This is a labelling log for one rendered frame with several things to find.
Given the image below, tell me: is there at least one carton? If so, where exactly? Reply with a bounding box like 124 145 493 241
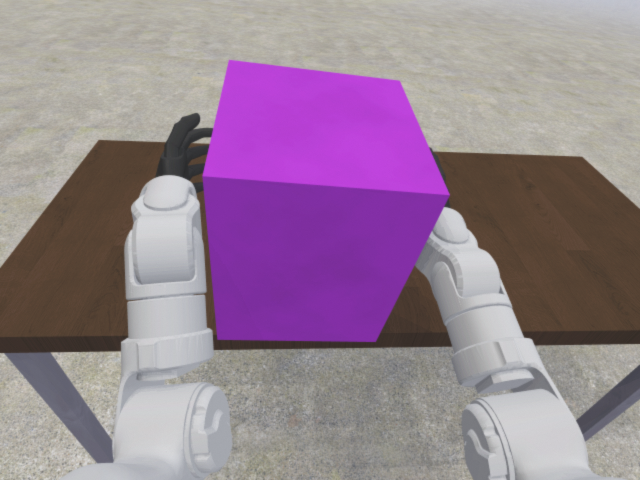
202 60 450 342

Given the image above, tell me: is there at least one table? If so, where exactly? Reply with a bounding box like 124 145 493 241
0 140 640 463

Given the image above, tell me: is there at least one left robot hand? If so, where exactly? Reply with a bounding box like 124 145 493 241
155 113 213 193

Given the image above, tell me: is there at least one robot right upper arm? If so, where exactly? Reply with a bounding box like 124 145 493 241
461 389 627 480

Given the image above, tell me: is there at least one right robot forearm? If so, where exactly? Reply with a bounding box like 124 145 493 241
415 207 589 466

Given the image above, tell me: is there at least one left robot forearm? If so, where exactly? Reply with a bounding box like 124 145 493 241
112 175 214 460

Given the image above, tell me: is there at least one right robot hand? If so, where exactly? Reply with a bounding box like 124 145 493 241
429 147 451 208

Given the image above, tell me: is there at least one robot left upper arm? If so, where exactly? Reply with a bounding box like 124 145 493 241
59 382 232 480

